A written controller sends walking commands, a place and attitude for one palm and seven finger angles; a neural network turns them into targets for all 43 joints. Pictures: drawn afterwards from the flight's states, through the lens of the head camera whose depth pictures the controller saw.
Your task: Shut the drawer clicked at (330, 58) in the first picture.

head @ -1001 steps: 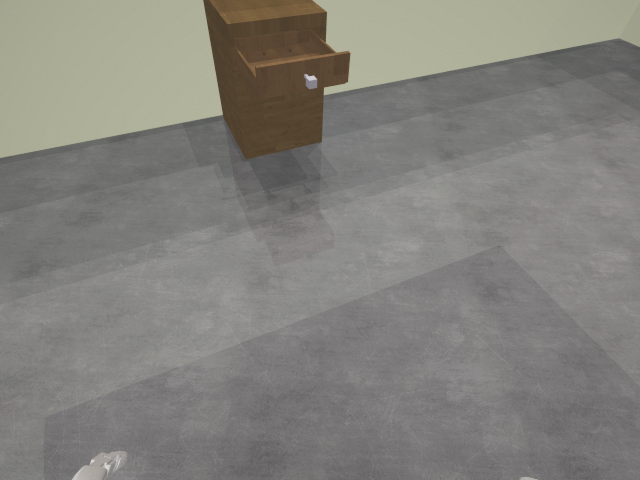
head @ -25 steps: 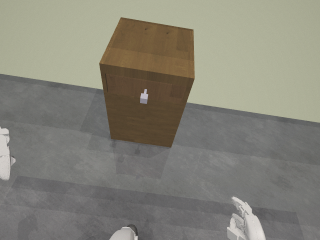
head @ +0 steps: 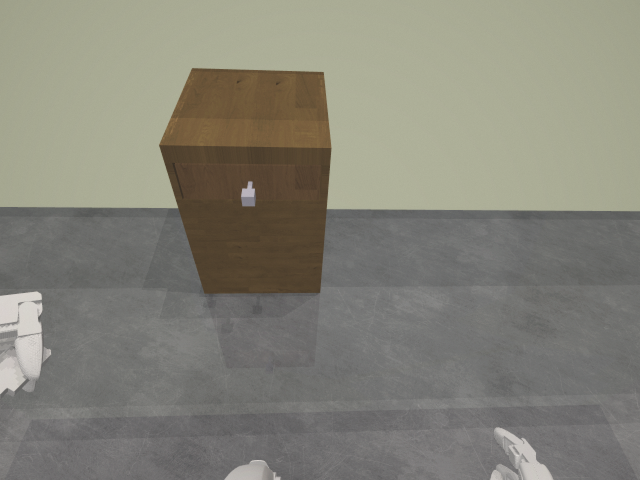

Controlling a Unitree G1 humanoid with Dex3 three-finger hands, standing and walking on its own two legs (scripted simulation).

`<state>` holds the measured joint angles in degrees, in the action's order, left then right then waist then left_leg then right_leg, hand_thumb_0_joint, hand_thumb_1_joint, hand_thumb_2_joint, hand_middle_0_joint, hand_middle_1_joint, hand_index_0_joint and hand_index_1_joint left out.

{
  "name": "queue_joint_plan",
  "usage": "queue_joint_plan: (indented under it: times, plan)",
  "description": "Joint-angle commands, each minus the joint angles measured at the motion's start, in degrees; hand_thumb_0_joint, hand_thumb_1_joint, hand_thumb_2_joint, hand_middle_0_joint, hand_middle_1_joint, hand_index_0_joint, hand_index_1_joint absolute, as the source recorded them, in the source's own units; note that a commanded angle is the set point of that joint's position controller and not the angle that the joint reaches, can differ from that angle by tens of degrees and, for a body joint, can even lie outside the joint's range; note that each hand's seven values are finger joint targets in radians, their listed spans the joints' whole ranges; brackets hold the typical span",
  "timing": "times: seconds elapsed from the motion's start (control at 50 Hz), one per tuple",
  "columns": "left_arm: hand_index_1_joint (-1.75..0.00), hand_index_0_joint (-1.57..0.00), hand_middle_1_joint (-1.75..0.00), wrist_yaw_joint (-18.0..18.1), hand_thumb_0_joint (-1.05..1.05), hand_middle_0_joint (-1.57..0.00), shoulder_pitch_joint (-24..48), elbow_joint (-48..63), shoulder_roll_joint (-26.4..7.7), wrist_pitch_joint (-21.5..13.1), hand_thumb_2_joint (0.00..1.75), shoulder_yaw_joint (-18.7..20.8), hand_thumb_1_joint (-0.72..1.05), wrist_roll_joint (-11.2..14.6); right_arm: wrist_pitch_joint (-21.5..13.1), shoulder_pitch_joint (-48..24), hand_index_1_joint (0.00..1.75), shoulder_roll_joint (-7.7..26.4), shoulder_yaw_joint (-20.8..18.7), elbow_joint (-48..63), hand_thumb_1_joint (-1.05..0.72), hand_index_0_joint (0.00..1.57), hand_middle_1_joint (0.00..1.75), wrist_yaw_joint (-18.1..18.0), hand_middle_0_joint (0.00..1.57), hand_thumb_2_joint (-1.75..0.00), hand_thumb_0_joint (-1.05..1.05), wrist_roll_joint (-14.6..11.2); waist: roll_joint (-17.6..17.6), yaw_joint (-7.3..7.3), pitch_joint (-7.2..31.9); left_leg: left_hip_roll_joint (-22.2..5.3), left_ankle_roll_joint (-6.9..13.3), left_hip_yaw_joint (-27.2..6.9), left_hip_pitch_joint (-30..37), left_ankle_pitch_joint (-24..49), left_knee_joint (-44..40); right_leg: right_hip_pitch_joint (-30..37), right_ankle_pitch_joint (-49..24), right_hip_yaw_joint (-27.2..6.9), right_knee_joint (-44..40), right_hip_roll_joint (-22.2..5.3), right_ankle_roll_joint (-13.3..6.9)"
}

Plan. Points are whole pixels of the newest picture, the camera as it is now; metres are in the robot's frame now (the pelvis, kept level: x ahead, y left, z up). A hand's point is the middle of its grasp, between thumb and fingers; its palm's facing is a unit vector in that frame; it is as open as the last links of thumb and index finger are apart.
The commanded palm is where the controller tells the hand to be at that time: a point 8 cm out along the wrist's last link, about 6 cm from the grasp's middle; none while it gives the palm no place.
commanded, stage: stop stepping back and stand still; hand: left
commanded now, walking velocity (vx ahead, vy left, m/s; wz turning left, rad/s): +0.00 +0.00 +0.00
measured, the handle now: (249, 192) +0.85 +0.19 -0.22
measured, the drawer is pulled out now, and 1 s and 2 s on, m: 0.00 0.00 0.00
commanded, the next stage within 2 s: let the arm hang, fingers relaxed in 0.46 s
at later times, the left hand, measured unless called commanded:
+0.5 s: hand out of the picture +0.15 +0.26 +0.18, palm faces +0.37 -0.83 -0.42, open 3.3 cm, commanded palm +0.10 +0.30 +0.19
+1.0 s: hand out of the picture -0.06 +0.24 -0.17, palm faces +0.05 -0.97 -0.23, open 3.9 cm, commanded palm none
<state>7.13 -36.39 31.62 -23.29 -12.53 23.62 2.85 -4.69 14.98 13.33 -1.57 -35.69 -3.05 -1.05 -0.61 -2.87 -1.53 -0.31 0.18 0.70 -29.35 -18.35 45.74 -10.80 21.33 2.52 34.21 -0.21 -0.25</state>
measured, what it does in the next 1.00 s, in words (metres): steps on the spot: left foot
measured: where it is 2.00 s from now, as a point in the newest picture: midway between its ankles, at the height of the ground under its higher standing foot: outside the picture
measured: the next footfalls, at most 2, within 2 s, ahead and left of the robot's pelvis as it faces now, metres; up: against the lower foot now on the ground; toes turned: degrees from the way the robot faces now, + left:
left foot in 0.14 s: +0.07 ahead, +0.14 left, +0.00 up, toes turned +2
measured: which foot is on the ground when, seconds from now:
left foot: up 0.00-0.12, down 0.14-1.00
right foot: down 0.00-1.00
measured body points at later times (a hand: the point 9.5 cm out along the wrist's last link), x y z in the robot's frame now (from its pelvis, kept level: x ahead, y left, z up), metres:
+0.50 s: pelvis -0.03 +0.02 +0.01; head -0.02 +0.03 +0.46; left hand +0.13 +0.30 +0.20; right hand +0.15 -0.19 -0.07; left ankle +0.03 +0.14 -0.73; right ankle -0.03 -0.12 -0.73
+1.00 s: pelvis -0.04 +0.03 +0.01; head -0.01 +0.06 +0.46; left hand -0.06 +0.29 -0.15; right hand -0.01 -0.23 -0.12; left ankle +0.03 +0.14 -0.73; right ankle -0.03 -0.12 -0.72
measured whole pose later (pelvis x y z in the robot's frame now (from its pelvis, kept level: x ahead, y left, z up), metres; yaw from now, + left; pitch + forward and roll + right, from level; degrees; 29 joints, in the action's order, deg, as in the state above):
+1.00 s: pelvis -0.04 +0.03 +0.01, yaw +2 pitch -1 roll -2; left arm 1.0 -20.2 -56.4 -15.2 2.4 1.8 -1.3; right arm 2.6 16.4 11.8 -1.2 -56.9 -0.1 1.3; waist -2.2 0.6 -4.4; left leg -0.9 0.8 -0.8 -20.3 -9.1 30.0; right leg -11.9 14.9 3.7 27.5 -2.3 1.2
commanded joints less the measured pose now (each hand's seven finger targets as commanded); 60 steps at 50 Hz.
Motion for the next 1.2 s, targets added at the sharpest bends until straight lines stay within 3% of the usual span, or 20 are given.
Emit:
queue_joint_plan:
  times: [0.0,0.06,0.08,0.1,0.12,0.14,0.2,0.28,0.42,0.52,0.54,0.56,0.6,0.66,0.72,0.78,0.84,0.9,1.04,1.18]
  plan:
    - [-1.6,-1.4,-1.6,1.6,0.0,-1.4,2.3,18.5,-10.0,-4.4,0.9,5.6,0.9,0.0,-3.7,-7.8,0.3,3.9,-1.5,9.8,-0.9,0.2,0.3,-0.1,0.2,-0.9,0.0,-0.4,-9.1,0.79,-0.1,-3.0,0.1,-2.2,2.1,-1.8,10.5,-10.8,4.7,-14.3,-21.3,-16.5,-8.8]
    - [-1.6,-1.4,-1.6,2.9,0.0,-1.4,5.0,16.7,-8.6,-5.1,0.9,3.3,0.9,-1.2,-5.5,-9.2,0.3,3.8,-0.6,8.9,-0.9,0.2,0.3,-1.9,0.2,-0.9,0.0,0.0,1.7,0.88,-3.2,-2.6,1.0,0.4,11.9,1.2,-16.6,-9.7,0.7,-5.6,-13.9,-10.7,-4.9]
    - [-1.6,-1.4,-1.6,3.1,0.0,-1.4,3.4,13.6,-8.0,-5.4,0.9,3.8,0.9,-1.3,-6.2,-7.7,0.3,4.6,-0.6,8.1,-0.9,0.2,0.3,-2.1,0.2,-0.9,0.0,0.3,6.8,1.17,-2.6,-2.8,1.5,-1.3,14.7,2.0,-23.3,-8.7,-2.0,-5.0,-9.8,-8.1,-3.3]
    - [-1.6,-1.4,-1.6,3.2,0.0,-1.4,3.9,14.6,-7.3,-5.9,0.9,3.4,0.9,-1.2,-6.8,-7.3,0.3,5.8,-0.9,8.5,-0.9,0.2,0.3,-2.2,0.2,-0.9,0.0,0.7,14.7,1.96,-1.1,-7.8,3.6,-9.1,15.5,3.0,-27.8,-8.1,-2.6,-3.6,-4.6,-4.4,-1.0]
    - [-1.6,-1.4,-1.6,3.4,0.0,-1.4,4.2,14.9,-8.2,-6.0,0.9,4.1,0.9,-1.6,-6.9,-6.7,0.3,5.7,-0.9,8.9,-0.9,0.2,0.3,-2.2,0.2,-0.9,0.0,0.6,17.4,2.41,0.7,-12.1,5.6,-14.7,16.3,6.8,-28.0,-8.4,-3.0,-2.4,-1.7,-2.2,0.5]
    - [-1.6,-1.4,-1.6,3.2,0.0,-1.4,4.8,15.5,-9.4,-5.8,0.9,5.2,0.9,-1.5,-7.0,-6.3,0.3,5.7,-1.0,9.2,-0.9,0.2,0.3,-2.1,0.2,-0.9,0.0,0.4,13.9,2.83,3.1,-12.4,5.9,-14.1,16.9,12.8,-25.9,-6.5,-4.6,-2.2,-2.0,-1.1,1.2]
    - [-1.6,-1.4,-1.6,2.1,0.0,-1.4,1.1,13.5,-8.7,-5.2,0.9,6.8,0.9,-0.5,-6.7,-6.6,0.3,3.9,-0.5,8.9,-0.9,0.2,0.3,-1.6,0.2,-0.9,0.0,0.2,8.5,2.22,5.8,-8.6,3.6,-9.5,13.3,3.5,-27.1,0.5,-5.0,-1.3,-6.2,-0.9,1.3]
    - [-1.6,-1.4,-1.6,1.3,0.0,-1.4,-1.4,14.4,-6.3,-4.6,0.9,3.8,0.9,-0.1,-7.1,-8.1,0.3,3.9,-0.3,9.6,-0.9,0.2,0.3,-0.4,0.2,-0.9,0.0,0.0,1.7,2.09,5.6,-4.9,2.3,-4.5,12.5,-0.5,-23.3,1.3,-7.8,-3.9,-11.2,-2.8,0.5]
    - [-1.6,-1.4,-1.6,1.7,0.0,-1.4,2.4,12.0,-6.7,-3.3,0.9,3.4,0.9,-0.2,-5.6,-9.1,0.3,3.2,0.5,9.2,-0.9,0.2,0.3,-0.8,0.2,-0.9,0.0,0.7,2.0,1.76,0.6,-4.2,1.6,-3.2,14.7,-2.3,-22.5,-6.1,0.3,-6.0,-16.4,-3.4,-0.5]
    - [-1.6,-1.4,-1.6,1.7,0.0,-1.4,6.1,12.0,-5.9,-2.9,0.9,2.1,0.9,-0.6,-5.3,-9.7,0.3,3.3,0.5,9.3,-0.9,0.2,0.3,-1.3,0.2,-0.9,0.0,0.7,3.6,1.99,0.7,-4.5,1.8,-3.7,15.8,-2.8,-24.6,-4.9,-0.4,-4.5,-16.0,-2.5,0.0]
    - [-1.6,-1.4,-1.6,-6.4,0.0,-1.4,9.8,-37.2,0.1,6.8,0.9,-17.3,0.9,-6.8,-6.2,-10.5,0.3,16.7,-4.2,-6.0,-0.9,0.2,0.3,3.6,0.2,-0.9,0.0,1.5,6.9,0.26,0.5,-5.5,2.6,-6.9,9.1,14.7,-14.5,-8.9,-16.1,-2.2,-3.5,-6.0,-1.2]
    - [-1.56,-1.36,-1.56,-7.1,0.0,-1.36,8.4,-38.8,2.0,10.6,0.9,-16.4,0.9,-6.0,-2.9,-6.6,0.3,11.3,-3.9,-5.8,-0.9,0.2,0.3,3.8,0.2,-0.9,0.0,1.1,4.1,1.89,6.4,-5.7,2.0,-4.0,13.6,20.3,-13.7,-6.2,-18.0,-4.0,-4.2,-6.1,0.0]
    - [-1.47,-1.28,-1.47,-7.3,0.0,-1.28,10.2,-41.0,3.6,11.7,0.9,-17.3,0.9,-5.4,-0.7,-6.0,0.3,9.0,-2.4,-4.7,-0.9,0.2,0.3,3.6,0.2,-0.9,0.0,1.4,0.5,2.32,7.0,-6.6,2.8,-6.5,10.9,14.5,-14.4,-6.4,-9.8,-2.0,-3.6,-4.9,-0.1]
    - [-1.34,-1.16,-1.34,-7.1,0.0,-1.16,15.8,-49.8,1.7,12.2,0.9,-17.7,0.9,-5.5,1.3,-6.9,0.3,9.1,-1.6,-4.8,-0.9,0.2,0.3,3.5,0.2,-0.9,0.0,2.1,-10.4,2.85,5.2,-5.4,3.3,-8.3,7.4,11.3,-16.1,-3.9,-6.9,-2.7,-4.9,-4.6,-1.4]
    - [-1.21,-1.04,-1.21,-6.8,0.0,-1.04,19.0,-60.2,0.2,12.7,0.9,-18.7,0.9,-5.0,2.7,-7.6,0.3,9.7,-1.6,-6.8,-0.9,0.2,0.3,3.3,0.2,-0.9,0.0,2.7,-6.0,2.86,3.3,-3.7,3.0,-6.9,9.8,11.5,-17.0,-4.8,-6.7,-4.5,-7.0,-5.8,-2.1]
    - [-1.08,-0.92,-1.08,-6.4,0.0,-0.92,18.9,-69.3,0.4,13.3,0.9,-20.0,0.9,-4.4,3.8,-6.9,0.3,9.0,-1.1,-9.8,-0.9,0.2,0.3,3.2,0.2,-0.9,0.0,2.6,8.4,3.32,2.4,-4.3,2.7,-8.2,10.0,5.8,-22.6,-3.3,-1.7,-3.5,-7.6,-4.3,-1.3]
    - [-0.95,-0.8,-0.95,-6.4,0.0,-0.8,17.1,-77.1,1.2,13.1,0.9,-20.9,0.9,-4.1,4.5,-4.9,0.3,7.6,-0.9,-12.6,-0.9,0.2,0.3,2.8,0.2,-0.9,0.0,2.3,11.6,3.38,1.4,-3.8,2.2,-8.1,10.3,-2.1,-25.1,-3.1,0.1,-3.7,-9.9,-3.9,-1.8]
    - [-0.82,-0.68,-0.82,-6.3,0.0,-0.68,14.9,-82.5,3.0,13.0,0.9,-20.5,0.9,-4.2,5.0,-2.3,0.3,6.5,-1.4,-14.9,-0.9,0.2,0.3,2.4,0.2,-0.9,0.0,2.3,12.4,3.49,2.2,-4.4,2.4,-9.0,11.8,-6.2,-26.9,-2.6,0.3,-2.8,-11.3,-3.6,-2.0]
    - [-0.52,-0.4,-0.52,-6.1,0.0,-0.4,14.2,-89.8,3.8,12.5,0.9,-21.9,0.9,-3.8,5.3,2.4,0.3,6.0,-2.0,-19.8,-0.9,0.2,0.3,1.9,0.2,-0.9,0.0,1.8,2.8,2.71,-0.8,-4.9,2.5,-8.3,15.3,-3.4,-26.6,-5.7,0.6,-2.9,-14.3,-4.3,-2.3]
    - [-0.3,-0.2,-0.3,-5.6,0.0,-0.2,13.9,-93.2,4.5,12.4,0.9,-22.3,0.9,-3.8,5.5,4.2,0.3,3.6,-1.8,-23.5,-0.9,0.2,0.3,2.0,0.2,-0.9,0.0,1.8,-0.8,2.39,-4.4,-4.2,2.1,-6.2,16.1,-1.4,-26.0,-8.6,3.9,-3.3,-16.2,-5.0,-2.2]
